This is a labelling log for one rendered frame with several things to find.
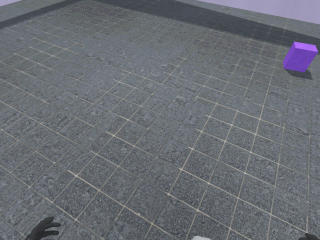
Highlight carton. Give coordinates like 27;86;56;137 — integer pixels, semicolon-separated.
283;42;318;73

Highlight left robot hand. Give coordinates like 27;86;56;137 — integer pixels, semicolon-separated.
25;216;61;240

